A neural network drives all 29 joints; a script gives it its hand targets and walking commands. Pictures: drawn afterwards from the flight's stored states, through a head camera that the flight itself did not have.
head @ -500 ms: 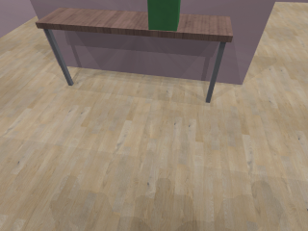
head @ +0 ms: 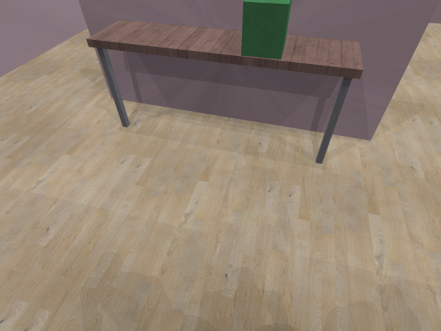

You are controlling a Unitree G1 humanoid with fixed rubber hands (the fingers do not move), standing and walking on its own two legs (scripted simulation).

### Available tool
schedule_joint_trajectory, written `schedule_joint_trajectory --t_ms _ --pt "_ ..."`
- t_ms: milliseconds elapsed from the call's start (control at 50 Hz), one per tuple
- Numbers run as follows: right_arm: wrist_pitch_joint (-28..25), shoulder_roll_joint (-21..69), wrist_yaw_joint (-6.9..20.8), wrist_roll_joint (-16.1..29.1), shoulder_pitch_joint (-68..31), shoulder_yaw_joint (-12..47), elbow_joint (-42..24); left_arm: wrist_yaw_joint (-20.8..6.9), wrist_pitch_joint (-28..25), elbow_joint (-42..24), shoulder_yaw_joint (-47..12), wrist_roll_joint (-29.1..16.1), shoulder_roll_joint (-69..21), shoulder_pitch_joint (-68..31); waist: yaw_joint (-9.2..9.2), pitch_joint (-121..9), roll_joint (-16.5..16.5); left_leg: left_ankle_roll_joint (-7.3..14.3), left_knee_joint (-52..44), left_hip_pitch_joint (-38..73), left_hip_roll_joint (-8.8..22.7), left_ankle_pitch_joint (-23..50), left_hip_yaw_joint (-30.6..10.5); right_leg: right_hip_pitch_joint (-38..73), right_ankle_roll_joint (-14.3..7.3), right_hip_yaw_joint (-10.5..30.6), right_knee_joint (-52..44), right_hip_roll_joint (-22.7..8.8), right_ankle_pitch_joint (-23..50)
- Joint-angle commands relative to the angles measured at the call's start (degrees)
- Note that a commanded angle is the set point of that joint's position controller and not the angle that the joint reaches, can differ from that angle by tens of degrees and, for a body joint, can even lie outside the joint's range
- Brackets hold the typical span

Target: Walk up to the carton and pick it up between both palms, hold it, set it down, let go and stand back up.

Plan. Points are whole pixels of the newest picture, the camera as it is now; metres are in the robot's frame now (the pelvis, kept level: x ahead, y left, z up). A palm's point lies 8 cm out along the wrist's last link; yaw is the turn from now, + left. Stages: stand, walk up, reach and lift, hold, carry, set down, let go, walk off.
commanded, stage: walk up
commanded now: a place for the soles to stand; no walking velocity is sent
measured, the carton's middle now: (266, 25) +1.54 -0.15 +0.01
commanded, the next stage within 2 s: none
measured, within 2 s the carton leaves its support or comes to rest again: neither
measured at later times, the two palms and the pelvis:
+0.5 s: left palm (123, 269) +0.31 +0.27 -0.14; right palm out of the picture +0.06 -0.17 -0.15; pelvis +0.20 +0.03 -0.02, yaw -3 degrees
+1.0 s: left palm (144, 231) +0.42 +0.25 -0.15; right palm (312, 176) +0.60 -0.22 -0.12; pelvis +0.47 +0.01 -0.02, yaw +1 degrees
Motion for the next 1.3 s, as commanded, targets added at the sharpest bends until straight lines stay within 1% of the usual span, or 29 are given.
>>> schedule_joint_trajectory --t_ms 0,60,80,100,120,140,160,180,260,400,460,500,540,560,580,600,620,660,720,800,920,980,1020,1040,1060,1080,1140,1160,1280 --pt "-2.49 -1.35 0.5 1.1 5.11 -1.44 -6.55 -0.32 -0.19 -2.87 1.75 0.79 11.06 -6.04 -6.64 6.8 -10.55 0.74 -7.2 9.98 1.48 6.52 1.05 -14.64 -5.79 9.75 -11.17 -8.72 -18.69" --pt "-2.09 -3.92 -1.35 1.26 22.6 -3.61 -1.12 -1.59 1.35 -4.55 1.04 1.58 11.39 -8.52 -13.35 4.52 4.81 -0.24 -14.42 31.28 -2.16 10.18 6.0 -30.16 -3.85 2.01 13.58 -0.55 -30.38" --pt "-1.75 -6.73 -2.15 0.69 25.89 -4.31 -0.98 -2.0 1.49 -5.85 -0.35 1.05 7.15 -7.29 -14.13 4.81 17.35 0.16 -20.81 29.57 5.37 -2.97 -6.62 -35.27 -2.44 -1.47 34.3 3.66 -27.12" --pt "-1.51 -7.56 -2.91 0.58 23.49 -2.57 -3.27 -2.48 1.24 -7.98 -1.44 0.13 2.99 -5.45 -11.26 8.72 17.19 0.94 -31.1 21.94 16.59 -24.92 -32.2 -40.86 -0.98 8.53 47.35 6.89 -18.53" --pt "-1.31 -10.8 -3.65 1.57 17.39 -2.36 -5.62 -2.89 1.47 -9.46 -1.08 -1.01 5.21 -2.61 -6.64 13.51 12.13 6.03 -42.22 15.63 24.43 -39.27 -45.35 -42.66 -1.26 9.55 47.1 1.58 -14.99" --pt "-1.61 -13.57 -3.76 2.89 13.15 -2.8 -7.51 -3.16 1.28 -11.06 -1.36 -0.65 7.51 -5.01 -5.06 17.29 11.57 9.52 -47.32 10.93 27.04 -42.71 -50.73 -44.47 -0.31 8.07 50.1 -1.28 -11.3" --pt "-2.42 -13.49 -3.43 3.31 9.38 -2.34 -8.22 -3.23 0.83 -11.31 -1.12 0.14 9.2 -6.01 -4.05 19.72 9.45 11.2 -46.36 9.39 26.77 -39.34 -46.7 -45.33 0.87 7.38 50.74 -2.92 -7.05" --pt "-3.15 -11.19 -2.41 2.91 9.14 -1.48 -8.25 -3.19 0.2 -9.98 -1.31 0.75 9.33 -5.42 -4.51 20.91 8.11 10.78 -40.95 9.22 22.08 -24.43 -33.79 -41.96 1.27 7.98 46.84 -3.53 -4.73" --pt "-5.05 -7.78 -2.72 1.15 8.18 -0.19 -6.86 -4.45 1.03 -11.23 -0.83 -0.08 10.02 -3.71 -1.83 18.77 6.02 11.52 -41.18 1.82 16.96 -13.56 -21.35 -34.41 3.44 4.77 39.52 -4.11 3.01" --pt "-6.25 -7.45 -1.45 1.02 12.4 0.05 -5.09 -4.59 0.21 -17.27 -1.91 0.07 8.54 -15.08 -3.64 17.22 3.74 10.6 -38.64 8.84 11.15 9.12 -6.3 -31.02 1.93 -0.83 19.83 -3.21 20.6" --pt "-5.9 -8.86 -1.33 0.14 13.48 -0.01 -5.3 -4.28 -0.79 -18.39 -2.01 0.39 7.37 -16.57 -4.43 14.32 4.94 11.41 -36.57 11.55 13.15 18.69 -4.12 -21.06 0.49 -3.65 11.73 -1.42 21.46" --pt "-5.06 -9.65 -1.39 -0.54 14.25 0.02 -5.25 -3.62 -1.13 -17.25 -1.28 0.91 8.12 -12.07 -3.25 12.13 4.81 10.97 -30.78 15.62 14.73 24.29 -4.13 -15.28 -0.08 -4.03 8.97 -0.22 18.05" --pt "-3.78 -8.95 -1.11 -0.83 15.83 0.6 -5.33 -2.48 -1.65 -13.49 0.96 1.18 11.95 2.31 2.4 2.42 -1.52 8.56 -7.32 14.85 8.74 29.95 1.51 2.59 -1.68 -5.35 6.86 3.44 12.59" --pt "-3.14 -6.98 -0.94 -0.15 19.93 1.5 -5.66 -2.13 -1.55 -12.79 1.98 1.43 14.91 8.79 3.22 -5.55 -5.89 6.73 7.16 8.16 4.57 20.18 4.17 13.41 -2.94 4.37 9.45 -3.64 5.14" --pt "-2.31 -4.31 -0.88 1.97 26.47 2.66 -7.39 -1.85 -1.32 -13.92 2.93 0.6 20.66 10.97 2.08 -12.15 -15.3 2.71 25.69 -6.72 -2.36 -1.32 2.21 25.01 -11.6 34.75 3.39 -19.12 -5.04" --pt "-1.56 -8.59 -1.06 3.15 22.28 1.39 -8.88 -0.82 -0.53 -15.35 3.96 -2.76 21.73 9.64 4.17 -12.45 -11.31 2.42 31.62 -13.61 -2.43 -2.68 -2.13 23.77 -15.35 50.28 -9.57 -23.21 -20.7" --pt "-1.82 -11.08 -0.81 2.39 14.28 0.76 -11.25 0.03 -0.14 -17.06 3.21 -3.81 20.09 6.81 4.01 -8.51 -6.74 3.23 32.15 -13.38 0.17 1.39 -6.21 17.42 -13.02 49.76 -15.3 -22.09 -25.03" --pt "-2.98 -8.96 -0.25 2.45 5.95 0.9 -14.34 0.68 -0.52 -18.02 2.13 -2.3 18.05 2.25 3.44 0.27 -1.47 3.68 31.38 -13.7 2.91 3.31 -6.8 7.07 -11.03 31.87 -12.23 -19.8 -8.15" --pt "-3.26 -5.72 0.21 1.49 7.92 1.0 -14.32 -0.93 -2.2 -16.34 0.65 -0.71 11.49 0.1 -1.58 3.25 -2.78 3.48 23.78 -7.34 4.47 4.05 -6.95 -1.74 -10.78 15.78 -9.68 -14.87 11.84" --pt "-2.28 -3.17 1.25 0.5 4.54 1.19 -16.32 -1.68 -3.87 -15.53 0.3 -1.04 10.82 0.47 -3.03 6.15 -2.2 1.25 14.27 -10.46 5.14 9.29 -4.42 -5.33 -12.62 8.97 -11.06 -15.23 13.98" --pt "-2.68 -4.26 2.35 0.32 -3.85 0.87 -19.05 -2.55 -3.73 -14.19 0.43 -0.41 13.26 1.72 -2.16 8.48 -6.47 1.57 -7.19 -0.15 3.5 25.34 0.95 -11.47 -9.65 1.19 -10.25 -11.37 1.8" --pt "-3.3 -6.2 1.43 -0.18 -2.57 -0.15 -19.15 -2.73 -2.51 -13.42 0.27 0.08 14.59 3.29 -3.2 9.33 -3.24 2.38 -12.35 5.94 2.18 21.85 2.54 -10.6 -9.0 1.97 -5.85 -13.26 1.8" --pt "-4.02 -9.37 0.25 -0.36 7.55 -1.97 -16.54 -3.09 -1.45 -13.07 -1.08 0.62 12.34 5.65 -7.16 5.29 3.51 3.6 -14.14 18.38 -0.06 15.83 1.96 -13.3 -6.22 -2.42 11.95 -7.81 6.11" --pt "-4.0 -12.82 -0.35 -1.21 13.48 -3.07 -16.08 -3.35 -1.07 -13.4 -2.62 0.42 8.79 8.98 -8.69 -0.64 12.51 5.27 -17.55 25.22 10.85 7.19 -13.08 -18.31 -3.05 -7.07 30.13 -2.62 -0.13" --pt "-3.65 -17.8 -1.24 -0.28 15.19 -3.66 -17.79 -3.46 -0.15 -15.03 -2.58 -0.77 8.87 12.51 -7.77 -1.7 15.76 9.32 -28.06 28.66 23.27 -1.52 -39.41 -27.93 0.13 -3.8 44.03 3.29 -13.57" --pt "-2.92 -18.33 -2.28 2.68 14.32 -4.25 -17.62 -3.17 0.81 -15.78 -1.37 -1.05 12.91 9.4 -8.77 -0.3 11.27 12.36 -35.12 26.76 25.79 -10.94 -48.0 -31.8 0.4 -0.03 48.51 0.59 -12.15" --pt "-3.52 -13.78 -2.8 3.21 7.67 -2.14 -19.12 -3.32 -0.07 -17.63 -1.44 -1.27 12.53 1.28 -7.07 6.06 5.89 10.47 -34.06 17.81 20.77 5.95 -28.18 -31.89 0.55 4.2 49.13 -2.75 -4.31" --pt "-4.04 -12.61 -2.47 2.67 5.78 -1.7 -19.4 -3.36 -0.25 -17.51 -1.47 -1.15 11.47 2.47 -5.36 6.26 7.97 11.23 -33.46 14.44 19.35 12.32 -23.55 -28.87 0.84 4.15 46.7 -3.17 -2.93" --pt "-5.7 -8.71 -1.47 1.77 4.83 -0.43 -16.55 -4.46 0.51 -18.09 -1.34 -0.09 8.91 0.21 -2.4 7.06 4.94 14.09 -34.75 10.53 16.11 17.43 -12.16 -28.05 3.29 2.83 35.86 -3.67 5.13"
